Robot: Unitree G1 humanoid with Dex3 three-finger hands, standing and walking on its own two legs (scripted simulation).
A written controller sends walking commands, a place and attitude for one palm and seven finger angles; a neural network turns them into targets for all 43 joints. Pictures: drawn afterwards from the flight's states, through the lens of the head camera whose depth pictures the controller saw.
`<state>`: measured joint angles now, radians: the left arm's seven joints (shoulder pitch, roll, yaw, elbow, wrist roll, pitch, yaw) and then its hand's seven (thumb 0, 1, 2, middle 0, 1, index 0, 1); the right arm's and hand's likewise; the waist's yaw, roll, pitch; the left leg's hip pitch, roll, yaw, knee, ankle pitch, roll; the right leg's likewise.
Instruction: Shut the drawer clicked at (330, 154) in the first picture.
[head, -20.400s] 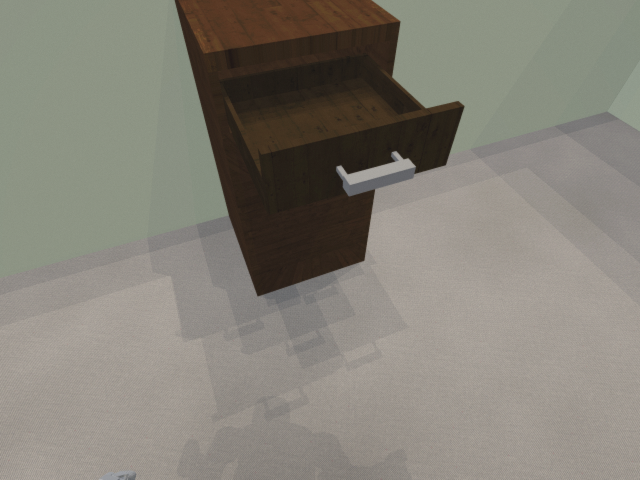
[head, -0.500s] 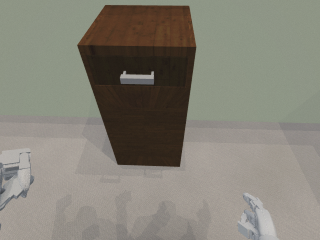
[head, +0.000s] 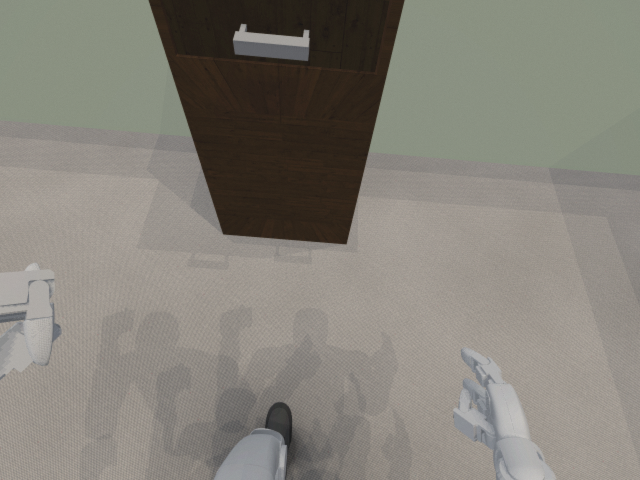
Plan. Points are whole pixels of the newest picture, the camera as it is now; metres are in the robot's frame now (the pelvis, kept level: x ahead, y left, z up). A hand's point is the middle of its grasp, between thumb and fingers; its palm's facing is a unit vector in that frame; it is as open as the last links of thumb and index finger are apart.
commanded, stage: stop stepping back and stand still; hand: left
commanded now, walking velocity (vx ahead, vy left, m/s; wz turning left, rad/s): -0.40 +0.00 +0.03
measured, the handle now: (273, 39) +0.80 +0.18 +0.02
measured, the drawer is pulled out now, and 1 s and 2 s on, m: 0.00 0.00 0.00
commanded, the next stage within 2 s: let the arm hang, fingers relaxed in 1.40 s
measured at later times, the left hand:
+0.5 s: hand out of the picture +0.06 +0.22 +0.17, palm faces +0.32 -0.85 -0.43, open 3.3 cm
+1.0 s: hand out of the picture +0.01 +0.21 +0.18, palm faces +0.31 -0.79 -0.53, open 3.3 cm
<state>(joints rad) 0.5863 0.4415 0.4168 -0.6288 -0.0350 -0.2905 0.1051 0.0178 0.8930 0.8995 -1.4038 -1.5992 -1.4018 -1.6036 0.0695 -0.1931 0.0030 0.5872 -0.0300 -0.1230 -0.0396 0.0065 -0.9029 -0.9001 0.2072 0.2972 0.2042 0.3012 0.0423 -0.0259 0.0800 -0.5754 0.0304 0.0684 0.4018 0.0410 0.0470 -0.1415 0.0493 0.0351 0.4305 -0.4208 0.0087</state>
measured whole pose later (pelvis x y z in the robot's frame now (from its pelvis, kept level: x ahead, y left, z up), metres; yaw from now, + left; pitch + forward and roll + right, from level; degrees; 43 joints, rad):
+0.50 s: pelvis -0.12 -0.01 +0.01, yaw +3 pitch -1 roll -2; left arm 0.63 0.40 0.32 -0.62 -0.03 -0.17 0.12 0.02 0.89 0.90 -1.40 -1.60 -1.40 -1.60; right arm 0.23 -0.20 0.02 0.57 -0.01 -0.11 -0.08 0.01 -0.91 -0.90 0.20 0.30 0.20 0.30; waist -0.04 -0.02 0.01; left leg -0.41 -0.03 0.00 0.39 -0.16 0.01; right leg -0.17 0.05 0.00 0.48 -0.36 -0.03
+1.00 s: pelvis -0.18 -0.02 +0.00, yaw +0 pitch -1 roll +0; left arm 0.67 0.47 0.41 -0.68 -0.01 -0.25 0.13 0.02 0.89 0.90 -1.41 -1.60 -1.40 -1.60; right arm 0.28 -0.18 0.02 0.67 -0.03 -0.09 -0.05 0.01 -0.90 -0.90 0.21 0.30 0.21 0.30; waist -0.01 -0.04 0.02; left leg -0.52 0.04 -0.02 1.01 -0.38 0.00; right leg -0.32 0.00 -0.07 0.62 -0.27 -0.04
